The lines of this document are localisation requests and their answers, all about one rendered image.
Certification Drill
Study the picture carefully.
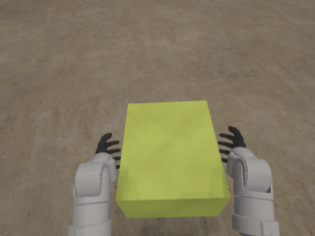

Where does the carton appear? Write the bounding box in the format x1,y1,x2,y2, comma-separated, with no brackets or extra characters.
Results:
115,100,231,218

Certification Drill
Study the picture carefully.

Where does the robot right hand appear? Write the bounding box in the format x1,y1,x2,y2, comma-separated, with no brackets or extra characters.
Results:
218,126,246,163

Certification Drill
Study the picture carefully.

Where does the robot left forearm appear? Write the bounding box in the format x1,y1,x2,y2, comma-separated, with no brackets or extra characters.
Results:
66,152,117,236

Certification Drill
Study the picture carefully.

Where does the robot left hand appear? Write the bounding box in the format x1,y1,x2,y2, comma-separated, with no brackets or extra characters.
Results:
95,133,121,169

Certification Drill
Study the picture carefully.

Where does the robot right forearm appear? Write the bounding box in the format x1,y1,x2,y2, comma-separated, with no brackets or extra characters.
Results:
225,147,281,236

